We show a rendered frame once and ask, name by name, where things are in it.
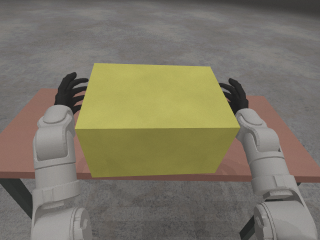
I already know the right robot hand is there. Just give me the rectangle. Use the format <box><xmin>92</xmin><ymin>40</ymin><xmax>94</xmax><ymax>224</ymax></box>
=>
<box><xmin>219</xmin><ymin>78</ymin><xmax>249</xmax><ymax>116</ymax></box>

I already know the table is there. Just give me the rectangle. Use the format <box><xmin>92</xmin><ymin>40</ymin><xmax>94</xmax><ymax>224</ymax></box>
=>
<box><xmin>0</xmin><ymin>88</ymin><xmax>320</xmax><ymax>240</ymax></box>

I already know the left robot forearm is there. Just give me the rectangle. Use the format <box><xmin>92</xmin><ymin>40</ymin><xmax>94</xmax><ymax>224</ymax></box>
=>
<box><xmin>30</xmin><ymin>105</ymin><xmax>81</xmax><ymax>240</ymax></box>

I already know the carton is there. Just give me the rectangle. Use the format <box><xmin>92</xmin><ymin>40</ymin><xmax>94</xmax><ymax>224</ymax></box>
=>
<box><xmin>75</xmin><ymin>63</ymin><xmax>241</xmax><ymax>178</ymax></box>

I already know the robot right upper arm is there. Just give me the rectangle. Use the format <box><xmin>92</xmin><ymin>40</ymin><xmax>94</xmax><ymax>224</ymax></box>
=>
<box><xmin>253</xmin><ymin>200</ymin><xmax>320</xmax><ymax>240</ymax></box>

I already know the left robot hand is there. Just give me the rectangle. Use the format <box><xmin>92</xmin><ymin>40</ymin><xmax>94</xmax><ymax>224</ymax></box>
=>
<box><xmin>54</xmin><ymin>72</ymin><xmax>89</xmax><ymax>115</ymax></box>

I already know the right robot forearm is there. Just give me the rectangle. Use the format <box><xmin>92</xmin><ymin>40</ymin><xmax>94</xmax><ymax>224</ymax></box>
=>
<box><xmin>235</xmin><ymin>108</ymin><xmax>318</xmax><ymax>239</ymax></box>

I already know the robot left upper arm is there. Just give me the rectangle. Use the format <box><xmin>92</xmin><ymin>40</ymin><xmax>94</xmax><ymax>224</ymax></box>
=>
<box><xmin>31</xmin><ymin>206</ymin><xmax>93</xmax><ymax>240</ymax></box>

